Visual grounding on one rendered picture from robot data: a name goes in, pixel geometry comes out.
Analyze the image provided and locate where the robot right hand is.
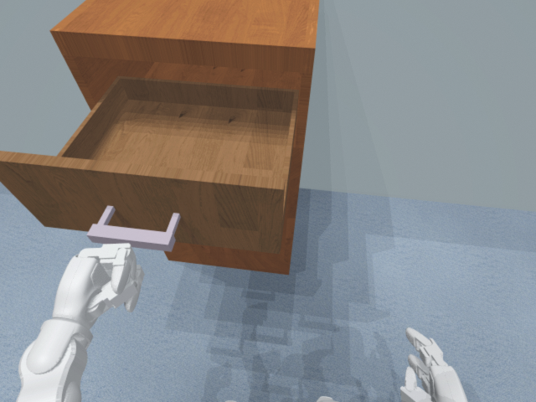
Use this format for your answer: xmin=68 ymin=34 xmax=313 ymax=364
xmin=400 ymin=327 xmax=468 ymax=402

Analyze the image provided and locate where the drawer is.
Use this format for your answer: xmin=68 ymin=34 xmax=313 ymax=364
xmin=0 ymin=76 xmax=299 ymax=254

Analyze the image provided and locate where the cabinet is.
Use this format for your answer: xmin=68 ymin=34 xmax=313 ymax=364
xmin=50 ymin=0 xmax=319 ymax=275

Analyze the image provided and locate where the robot left hand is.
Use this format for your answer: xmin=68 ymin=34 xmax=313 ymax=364
xmin=52 ymin=243 xmax=145 ymax=329

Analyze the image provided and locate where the handle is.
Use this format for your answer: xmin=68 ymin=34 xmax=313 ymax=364
xmin=87 ymin=205 xmax=181 ymax=252

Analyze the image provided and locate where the left robot forearm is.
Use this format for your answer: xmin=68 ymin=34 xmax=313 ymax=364
xmin=16 ymin=318 xmax=93 ymax=402

